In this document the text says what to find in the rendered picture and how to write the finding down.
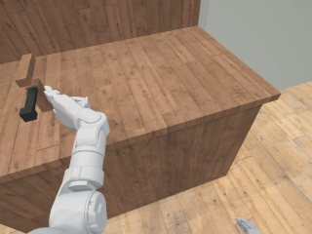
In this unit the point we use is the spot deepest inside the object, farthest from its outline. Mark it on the robot left hand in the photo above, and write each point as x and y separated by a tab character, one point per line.
65	107

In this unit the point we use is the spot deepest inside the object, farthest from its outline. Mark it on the left robot forearm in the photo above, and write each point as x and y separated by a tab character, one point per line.
85	169

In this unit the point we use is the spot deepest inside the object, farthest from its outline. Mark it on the tap lever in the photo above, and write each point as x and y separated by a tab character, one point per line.
28	113

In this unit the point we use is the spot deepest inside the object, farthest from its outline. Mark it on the left robot upper arm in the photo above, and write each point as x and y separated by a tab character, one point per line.
82	212

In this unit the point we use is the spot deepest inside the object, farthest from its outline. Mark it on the counter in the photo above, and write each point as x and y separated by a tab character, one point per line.
179	105

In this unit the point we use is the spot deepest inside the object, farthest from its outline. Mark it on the robot right hand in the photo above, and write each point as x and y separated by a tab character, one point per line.
247	226

